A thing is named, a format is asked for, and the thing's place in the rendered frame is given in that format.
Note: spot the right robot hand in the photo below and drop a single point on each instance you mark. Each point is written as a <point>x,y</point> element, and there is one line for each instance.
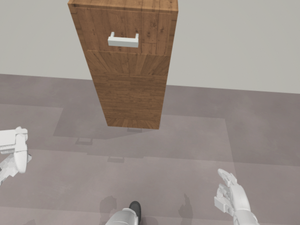
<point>236,198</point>

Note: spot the left robot thigh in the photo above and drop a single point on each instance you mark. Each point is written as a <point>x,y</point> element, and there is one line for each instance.
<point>123,217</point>

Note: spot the cabinet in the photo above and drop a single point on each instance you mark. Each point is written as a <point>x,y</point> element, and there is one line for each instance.
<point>130,86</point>

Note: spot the drawer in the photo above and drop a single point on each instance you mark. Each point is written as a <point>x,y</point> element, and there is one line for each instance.
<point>98,24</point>

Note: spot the left robot hand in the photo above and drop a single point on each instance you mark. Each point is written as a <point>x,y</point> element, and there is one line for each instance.
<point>13,142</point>

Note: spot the handle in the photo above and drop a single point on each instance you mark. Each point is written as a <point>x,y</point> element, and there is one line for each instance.
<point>122,41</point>

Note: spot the right robot forearm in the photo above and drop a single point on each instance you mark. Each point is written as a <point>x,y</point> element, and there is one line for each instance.
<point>244,217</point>

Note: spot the left robot foot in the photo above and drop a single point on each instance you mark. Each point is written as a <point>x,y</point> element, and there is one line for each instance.
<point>135,206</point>

